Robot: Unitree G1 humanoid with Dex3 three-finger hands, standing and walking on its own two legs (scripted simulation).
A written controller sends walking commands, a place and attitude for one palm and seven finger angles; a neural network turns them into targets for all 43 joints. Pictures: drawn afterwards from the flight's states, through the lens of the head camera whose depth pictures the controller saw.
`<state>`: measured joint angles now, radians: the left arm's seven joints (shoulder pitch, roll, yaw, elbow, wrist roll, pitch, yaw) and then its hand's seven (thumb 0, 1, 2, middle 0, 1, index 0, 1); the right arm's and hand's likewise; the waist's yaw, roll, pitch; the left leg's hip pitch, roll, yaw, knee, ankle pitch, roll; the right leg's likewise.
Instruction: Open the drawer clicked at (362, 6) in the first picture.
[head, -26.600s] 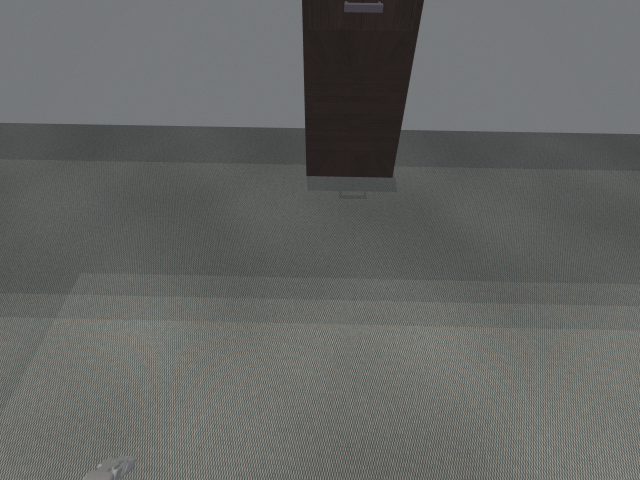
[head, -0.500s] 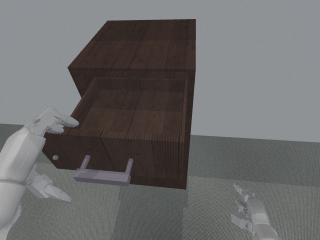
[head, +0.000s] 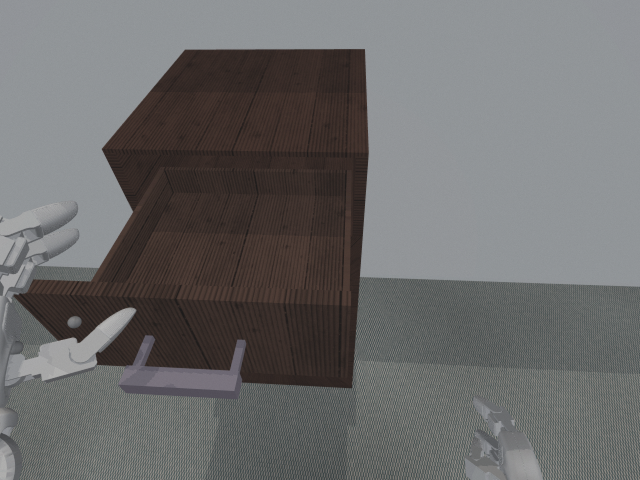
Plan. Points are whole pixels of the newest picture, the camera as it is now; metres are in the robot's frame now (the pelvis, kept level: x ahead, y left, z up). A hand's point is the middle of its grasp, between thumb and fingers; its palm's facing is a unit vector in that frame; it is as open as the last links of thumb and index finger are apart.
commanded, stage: draw the hand back to the body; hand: left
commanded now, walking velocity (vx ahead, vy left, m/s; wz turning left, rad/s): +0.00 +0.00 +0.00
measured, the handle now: (187, 364) +0.24 +0.20 +0.03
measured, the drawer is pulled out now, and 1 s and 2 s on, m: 0.29 0.29 0.29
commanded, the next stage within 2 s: step back with the hand held close in 0.42 s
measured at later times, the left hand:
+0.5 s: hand (81, 333) +0.18 +0.21 +0.21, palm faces +0.44 -0.80 -0.41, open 7.5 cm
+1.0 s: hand (24, 389) +0.13 +0.23 +0.21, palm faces +0.37 -0.75 -0.55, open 7.4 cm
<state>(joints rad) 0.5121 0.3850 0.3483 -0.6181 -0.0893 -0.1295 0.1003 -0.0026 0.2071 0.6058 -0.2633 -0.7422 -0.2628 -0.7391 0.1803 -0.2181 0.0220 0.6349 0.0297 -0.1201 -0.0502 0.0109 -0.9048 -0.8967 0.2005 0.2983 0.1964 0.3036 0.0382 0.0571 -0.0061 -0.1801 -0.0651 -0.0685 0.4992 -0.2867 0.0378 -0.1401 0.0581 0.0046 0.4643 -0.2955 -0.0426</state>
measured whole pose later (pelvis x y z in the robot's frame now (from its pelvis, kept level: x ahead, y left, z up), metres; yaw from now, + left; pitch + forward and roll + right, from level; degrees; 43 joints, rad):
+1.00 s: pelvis -0.05 -0.01 -0.01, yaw +3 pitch +2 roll -1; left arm 0.62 0.49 0.48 -0.73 -0.07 -0.19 0.12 0.01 0.88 0.90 -0.22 -0.30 -0.22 -0.30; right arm 0.15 -0.21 -0.02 0.55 0.04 -0.01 -0.06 0.01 -0.91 -0.90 0.20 0.30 0.20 0.30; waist -0.01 0.00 0.01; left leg -0.36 -0.05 -0.02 0.55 -0.22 0.04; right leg -0.31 0.05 -0.05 0.53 -0.25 -0.05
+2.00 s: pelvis -0.26 +0.00 -0.02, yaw +0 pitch +0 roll +0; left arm 0.50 0.45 0.51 -0.67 -0.06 -0.19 0.15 0.01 0.89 0.90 -0.21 -0.30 -0.21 -0.30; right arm 0.15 -0.20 -0.01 0.60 0.02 -0.10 -0.04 0.01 -0.91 -0.90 0.20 0.30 0.20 0.30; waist -0.03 -0.06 0.08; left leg -0.43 -0.05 0.08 0.61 -0.19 0.08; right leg -0.34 0.00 0.00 0.77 -0.51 0.01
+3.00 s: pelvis -0.33 -0.02 -0.02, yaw +7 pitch -1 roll +4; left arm 0.28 0.14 0.03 0.64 0.03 0.08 0.00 0.01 0.91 0.90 -0.19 -0.30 -0.19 -0.30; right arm 0.18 -0.20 0.01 0.82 -0.03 -0.01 0.00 0.01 -0.91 -0.90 0.20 0.30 0.20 0.30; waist -0.05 -0.01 0.06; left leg -0.34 -0.04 0.03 0.66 -0.32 0.00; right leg -0.38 0.03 0.02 0.76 -0.36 -0.05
